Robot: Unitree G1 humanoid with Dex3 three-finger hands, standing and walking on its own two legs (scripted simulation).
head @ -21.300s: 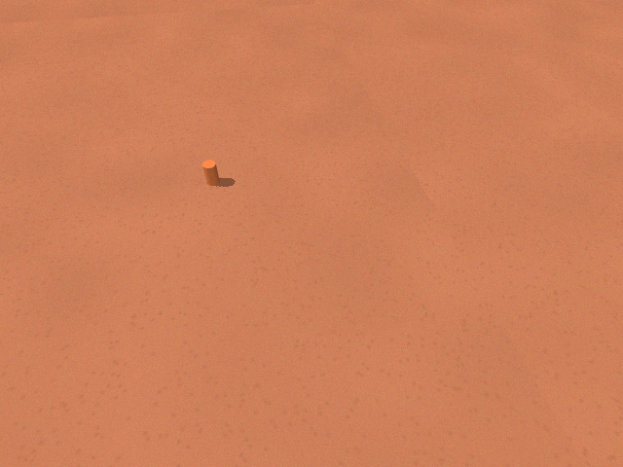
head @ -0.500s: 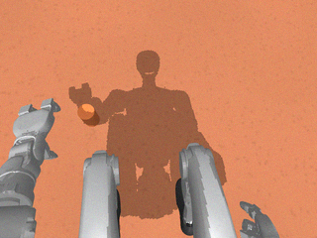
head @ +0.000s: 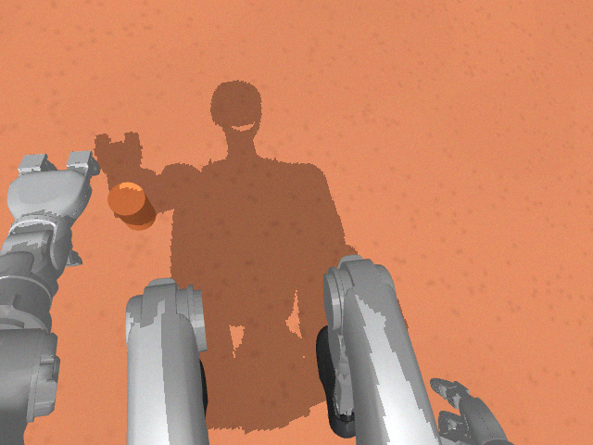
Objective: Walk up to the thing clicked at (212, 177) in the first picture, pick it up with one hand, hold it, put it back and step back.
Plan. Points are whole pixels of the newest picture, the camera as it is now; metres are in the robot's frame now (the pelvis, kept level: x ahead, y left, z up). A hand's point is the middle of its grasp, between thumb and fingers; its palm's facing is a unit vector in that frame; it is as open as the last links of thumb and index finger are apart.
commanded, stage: rise first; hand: left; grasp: from above
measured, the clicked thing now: (133, 208) +0.49 +0.22 -0.31
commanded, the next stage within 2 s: none
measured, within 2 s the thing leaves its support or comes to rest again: neither
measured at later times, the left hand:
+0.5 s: hand (85, 213) +0.44 +0.26 -0.18, palm faces -0.45 -0.05 -0.89, open 14.0 cm
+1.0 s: hand (91, 213) +0.45 +0.26 -0.20, palm faces -0.44 -0.06 -0.89, open 14.1 cm
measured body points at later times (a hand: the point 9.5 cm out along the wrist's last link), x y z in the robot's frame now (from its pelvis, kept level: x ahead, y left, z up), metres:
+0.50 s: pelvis +0.00 +0.00 -0.02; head +0.23 +0.06 +0.37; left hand +0.46 +0.26 -0.13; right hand +0.06 -0.28 -0.13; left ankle +0.08 +0.13 -0.33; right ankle +0.10 -0.15 -0.33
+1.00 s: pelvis +0.01 +0.00 -0.03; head +0.23 +0.06 +0.35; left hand +0.47 +0.26 -0.15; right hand +0.06 -0.28 -0.14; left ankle +0.08 +0.13 -0.33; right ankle +0.10 -0.15 -0.33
